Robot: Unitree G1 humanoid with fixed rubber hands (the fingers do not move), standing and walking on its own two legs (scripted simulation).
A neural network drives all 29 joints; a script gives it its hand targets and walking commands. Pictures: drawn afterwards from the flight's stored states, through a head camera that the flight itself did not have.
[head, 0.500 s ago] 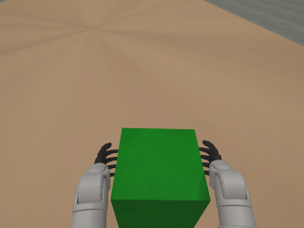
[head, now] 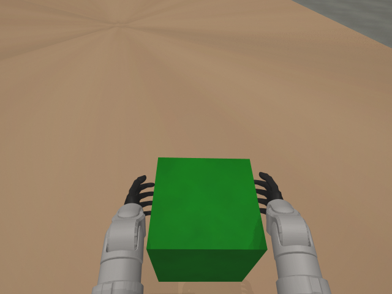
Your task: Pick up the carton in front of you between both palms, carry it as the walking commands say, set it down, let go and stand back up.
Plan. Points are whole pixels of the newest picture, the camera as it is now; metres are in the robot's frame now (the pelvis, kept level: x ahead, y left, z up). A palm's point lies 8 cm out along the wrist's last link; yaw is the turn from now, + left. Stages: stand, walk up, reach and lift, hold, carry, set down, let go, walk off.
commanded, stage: carry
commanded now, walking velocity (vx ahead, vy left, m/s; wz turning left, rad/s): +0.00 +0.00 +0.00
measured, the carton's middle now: (202, 222) +0.30 +0.00 -0.04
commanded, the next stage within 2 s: hold in 0.08 s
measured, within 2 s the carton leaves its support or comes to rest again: neither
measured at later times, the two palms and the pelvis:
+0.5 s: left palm (130, 224) +0.25 +0.15 +0.05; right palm (280, 221) +0.25 -0.15 +0.05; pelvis -0.03 +0.00 +0.01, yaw -1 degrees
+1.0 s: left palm (142, 210) +0.28 +0.13 +0.06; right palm (291, 218) +0.25 -0.17 +0.06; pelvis -0.02 +0.00 +0.00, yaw -5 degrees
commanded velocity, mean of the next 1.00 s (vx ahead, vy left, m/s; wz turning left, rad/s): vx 0.00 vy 0.00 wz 0.00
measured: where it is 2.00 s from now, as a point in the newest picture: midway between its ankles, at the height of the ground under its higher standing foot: outside the picture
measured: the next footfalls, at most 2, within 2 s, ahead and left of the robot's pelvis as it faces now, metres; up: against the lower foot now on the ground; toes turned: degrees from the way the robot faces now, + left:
none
